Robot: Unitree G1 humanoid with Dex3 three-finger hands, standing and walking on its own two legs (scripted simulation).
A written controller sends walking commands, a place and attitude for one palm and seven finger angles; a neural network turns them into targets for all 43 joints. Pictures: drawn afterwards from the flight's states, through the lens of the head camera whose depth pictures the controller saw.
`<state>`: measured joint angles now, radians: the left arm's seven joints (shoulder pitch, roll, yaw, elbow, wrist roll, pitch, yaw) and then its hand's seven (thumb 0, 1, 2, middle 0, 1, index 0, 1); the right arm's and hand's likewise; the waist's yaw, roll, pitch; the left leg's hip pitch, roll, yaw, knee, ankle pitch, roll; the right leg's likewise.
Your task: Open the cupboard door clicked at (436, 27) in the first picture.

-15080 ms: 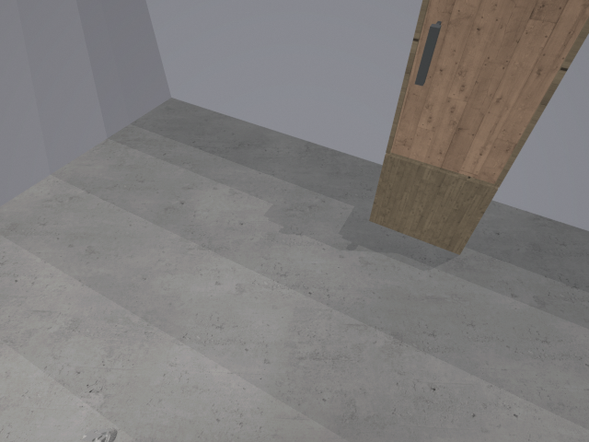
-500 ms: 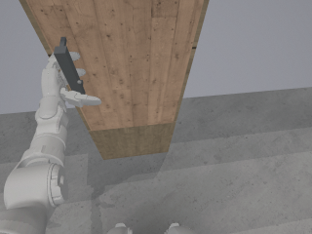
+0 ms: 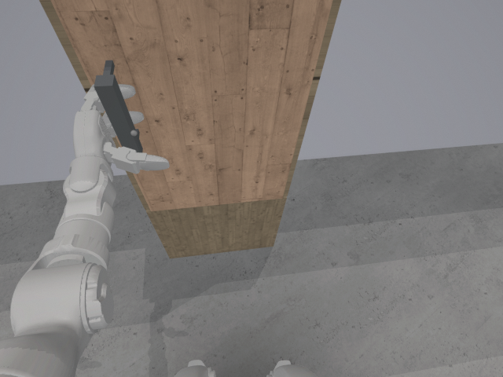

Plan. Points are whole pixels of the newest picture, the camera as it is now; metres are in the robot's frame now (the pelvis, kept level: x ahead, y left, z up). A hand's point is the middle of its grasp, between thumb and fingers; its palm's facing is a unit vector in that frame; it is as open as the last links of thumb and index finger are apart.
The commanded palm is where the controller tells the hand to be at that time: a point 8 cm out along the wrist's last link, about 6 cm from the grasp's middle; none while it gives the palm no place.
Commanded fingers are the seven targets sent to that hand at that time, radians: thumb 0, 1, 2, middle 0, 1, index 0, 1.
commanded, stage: close the thumb around the handle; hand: left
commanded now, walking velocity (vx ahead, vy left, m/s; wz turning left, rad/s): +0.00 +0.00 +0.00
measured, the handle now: (123, 113) +0.54 +0.19 +0.09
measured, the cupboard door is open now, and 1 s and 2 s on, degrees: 0 4 42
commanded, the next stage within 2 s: pull the door open along its arc in 0.62 s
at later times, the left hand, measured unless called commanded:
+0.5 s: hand (131, 133) +0.48 +0.17 +0.10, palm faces +0.09 -1.00 -0.01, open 6.3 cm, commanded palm +0.44 +0.22 +0.09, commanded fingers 0.00 0.90 0.90 -0.40 -1.35 -0.40 -1.35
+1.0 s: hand (134, 144) +0.46 +0.16 +0.10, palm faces +0.08 -1.00 +0.01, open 6.3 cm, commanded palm +0.39 +0.20 +0.09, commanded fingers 0.00 0.90 0.90 -0.40 -1.35 -0.40 -1.35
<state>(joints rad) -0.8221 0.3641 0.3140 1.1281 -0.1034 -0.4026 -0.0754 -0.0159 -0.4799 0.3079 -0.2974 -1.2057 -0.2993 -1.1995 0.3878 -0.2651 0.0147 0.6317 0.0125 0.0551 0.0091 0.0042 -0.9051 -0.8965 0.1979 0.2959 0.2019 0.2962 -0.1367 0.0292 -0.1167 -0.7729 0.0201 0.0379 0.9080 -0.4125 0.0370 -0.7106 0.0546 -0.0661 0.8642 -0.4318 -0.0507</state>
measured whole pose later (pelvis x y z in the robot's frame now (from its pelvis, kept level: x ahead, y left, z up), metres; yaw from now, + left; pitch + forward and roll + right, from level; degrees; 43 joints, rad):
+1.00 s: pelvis +0.01 +0.00 +0.01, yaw -1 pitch +14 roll -1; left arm -0.61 0.29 0.27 0.87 -0.16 -0.35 -0.06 0.00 0.69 0.74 -0.30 -1.34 -0.30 -1.31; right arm 0.40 -0.26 0.00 0.60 0.02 0.07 0.03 0.01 -0.91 -0.90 0.20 0.30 0.20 0.30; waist -0.11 0.04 -0.13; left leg -0.70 0.02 0.06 0.86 -0.42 0.04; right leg -0.65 0.06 -0.04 0.82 -0.43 -0.05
